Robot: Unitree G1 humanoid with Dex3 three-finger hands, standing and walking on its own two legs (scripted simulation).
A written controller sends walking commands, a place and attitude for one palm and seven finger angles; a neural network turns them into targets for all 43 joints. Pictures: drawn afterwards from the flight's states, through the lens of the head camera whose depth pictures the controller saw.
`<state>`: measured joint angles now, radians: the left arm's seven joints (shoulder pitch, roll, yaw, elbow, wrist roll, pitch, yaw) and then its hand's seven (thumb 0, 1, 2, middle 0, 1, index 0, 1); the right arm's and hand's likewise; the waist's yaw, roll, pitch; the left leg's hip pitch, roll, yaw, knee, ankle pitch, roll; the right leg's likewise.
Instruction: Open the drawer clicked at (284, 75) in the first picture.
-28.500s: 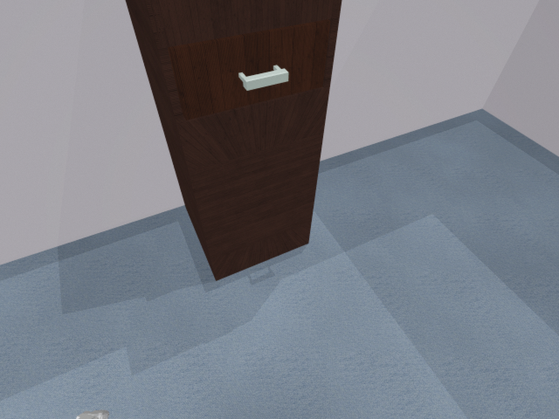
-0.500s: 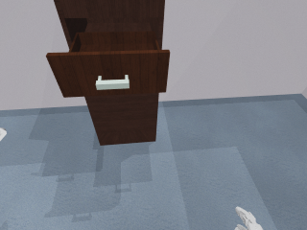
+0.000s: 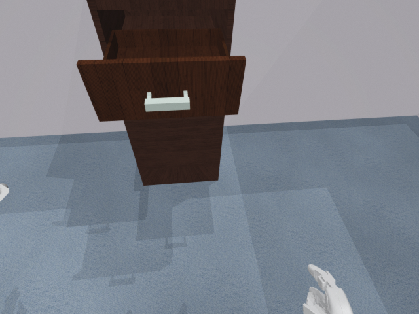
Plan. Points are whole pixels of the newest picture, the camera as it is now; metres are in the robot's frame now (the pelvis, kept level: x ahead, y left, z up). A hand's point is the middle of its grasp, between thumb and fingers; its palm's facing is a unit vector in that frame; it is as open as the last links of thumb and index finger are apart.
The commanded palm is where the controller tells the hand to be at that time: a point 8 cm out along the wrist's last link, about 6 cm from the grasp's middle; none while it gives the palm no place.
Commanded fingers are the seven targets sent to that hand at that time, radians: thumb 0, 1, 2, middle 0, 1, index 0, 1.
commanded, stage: stop stepping back and stand still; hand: left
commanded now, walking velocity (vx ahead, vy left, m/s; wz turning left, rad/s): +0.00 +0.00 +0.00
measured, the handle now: (167, 99) +0.58 +0.14 +0.08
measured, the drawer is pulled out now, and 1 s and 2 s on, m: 0.30 0.30 0.30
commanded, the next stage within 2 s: let the arm hang, fingers relaxed in 0.40 s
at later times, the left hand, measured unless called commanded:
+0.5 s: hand out of the picture +0.18 +0.24 +0.25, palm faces +0.48 -0.74 -0.48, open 7.4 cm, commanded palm none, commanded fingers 0.00 0.90 0.90 -0.20 -0.30 -0.20 -0.30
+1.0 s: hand out of the picture -0.10 +0.17 -0.18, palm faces +0.09 -0.97 -0.21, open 7.1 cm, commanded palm none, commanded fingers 0.00 0.90 0.90 -0.20 -0.30 -0.20 -0.30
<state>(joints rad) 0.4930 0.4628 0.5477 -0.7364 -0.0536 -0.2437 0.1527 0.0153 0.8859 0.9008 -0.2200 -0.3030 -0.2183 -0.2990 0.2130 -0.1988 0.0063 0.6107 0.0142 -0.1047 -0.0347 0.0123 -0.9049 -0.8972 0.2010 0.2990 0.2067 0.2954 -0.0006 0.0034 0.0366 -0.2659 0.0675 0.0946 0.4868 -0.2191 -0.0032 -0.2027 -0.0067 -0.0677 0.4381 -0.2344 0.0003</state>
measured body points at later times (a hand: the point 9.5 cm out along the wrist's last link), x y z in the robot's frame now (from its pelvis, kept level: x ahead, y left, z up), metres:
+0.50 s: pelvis -0.02 +0.00 +0.00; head +0.00 +0.00 +0.45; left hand +0.14 +0.27 +0.28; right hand +0.13 -0.23 -0.09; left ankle +0.02 +0.12 -0.74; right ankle +0.00 -0.12 -0.74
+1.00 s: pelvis -0.04 -0.02 +0.00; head +0.00 -0.01 +0.45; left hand -0.10 +0.22 -0.16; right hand -0.07 -0.24 -0.16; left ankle +0.00 +0.11 -0.74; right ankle +0.00 -0.12 -0.74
